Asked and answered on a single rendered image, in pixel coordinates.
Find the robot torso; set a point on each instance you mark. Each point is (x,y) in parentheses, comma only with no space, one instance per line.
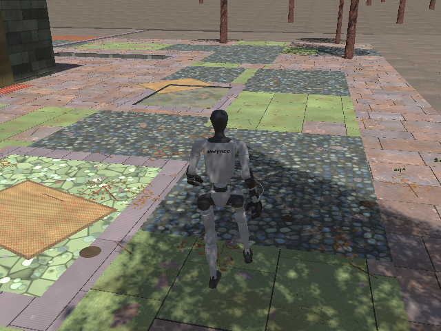
(219,167)

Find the right robot forearm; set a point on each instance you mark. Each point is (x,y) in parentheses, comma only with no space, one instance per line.
(251,186)

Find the left robot forearm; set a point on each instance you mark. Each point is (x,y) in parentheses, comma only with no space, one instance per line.
(190,177)

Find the robot left upper arm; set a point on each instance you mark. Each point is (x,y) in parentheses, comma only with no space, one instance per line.
(195,156)

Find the right robot thigh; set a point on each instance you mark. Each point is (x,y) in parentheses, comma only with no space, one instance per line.
(237,201)

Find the robot right upper arm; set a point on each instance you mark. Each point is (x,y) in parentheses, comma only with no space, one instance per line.
(241,146)

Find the robot left hand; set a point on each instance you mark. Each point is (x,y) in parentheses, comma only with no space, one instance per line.
(197,178)

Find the robot right hand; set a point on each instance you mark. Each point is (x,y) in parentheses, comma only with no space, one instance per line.
(257,210)

